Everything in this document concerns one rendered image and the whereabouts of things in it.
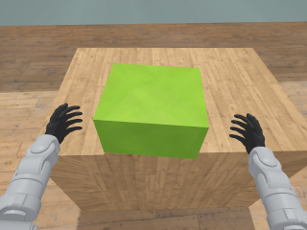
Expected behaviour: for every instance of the robot right hand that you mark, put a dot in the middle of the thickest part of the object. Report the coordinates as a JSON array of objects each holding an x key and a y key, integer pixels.
[{"x": 253, "y": 132}]

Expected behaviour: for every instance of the carton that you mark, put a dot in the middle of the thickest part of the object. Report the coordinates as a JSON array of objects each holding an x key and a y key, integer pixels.
[{"x": 152, "y": 110}]

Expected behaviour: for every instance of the left robot forearm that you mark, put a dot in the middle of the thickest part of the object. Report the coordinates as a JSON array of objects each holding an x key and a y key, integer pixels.
[{"x": 22, "y": 199}]

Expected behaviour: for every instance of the pedestal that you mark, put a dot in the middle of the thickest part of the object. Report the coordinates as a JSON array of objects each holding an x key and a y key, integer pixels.
[{"x": 235, "y": 81}]

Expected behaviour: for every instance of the robot left hand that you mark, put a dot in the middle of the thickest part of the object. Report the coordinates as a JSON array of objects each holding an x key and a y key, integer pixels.
[{"x": 58, "y": 125}]

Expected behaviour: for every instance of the robot left upper arm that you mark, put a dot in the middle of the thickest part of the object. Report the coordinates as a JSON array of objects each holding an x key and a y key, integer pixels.
[{"x": 17, "y": 225}]

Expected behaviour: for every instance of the right robot forearm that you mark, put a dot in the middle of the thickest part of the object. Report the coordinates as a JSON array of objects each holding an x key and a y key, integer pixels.
[{"x": 284, "y": 211}]

